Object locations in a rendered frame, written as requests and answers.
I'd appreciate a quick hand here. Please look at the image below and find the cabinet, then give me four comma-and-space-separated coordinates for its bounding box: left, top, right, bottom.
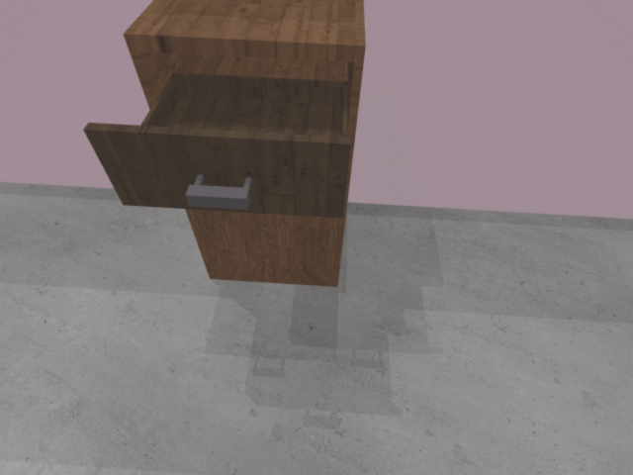
124, 0, 366, 287

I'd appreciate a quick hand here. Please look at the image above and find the handle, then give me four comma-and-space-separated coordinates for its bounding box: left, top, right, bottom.
185, 174, 252, 210

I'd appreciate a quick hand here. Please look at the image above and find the drawer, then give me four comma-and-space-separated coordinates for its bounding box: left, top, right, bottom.
83, 72, 351, 218

